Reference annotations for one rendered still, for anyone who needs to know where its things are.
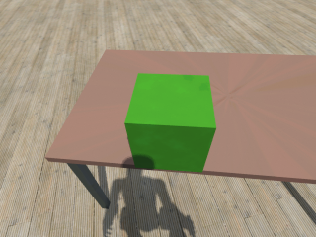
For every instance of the table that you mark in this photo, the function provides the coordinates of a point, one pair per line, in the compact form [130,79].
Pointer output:
[264,108]

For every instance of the carton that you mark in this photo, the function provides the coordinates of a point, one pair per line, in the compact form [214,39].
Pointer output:
[170,122]

